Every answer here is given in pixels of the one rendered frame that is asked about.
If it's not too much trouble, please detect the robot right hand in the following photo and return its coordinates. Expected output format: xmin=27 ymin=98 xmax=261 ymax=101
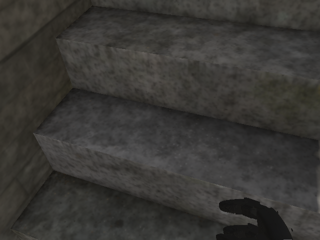
xmin=216 ymin=197 xmax=293 ymax=240

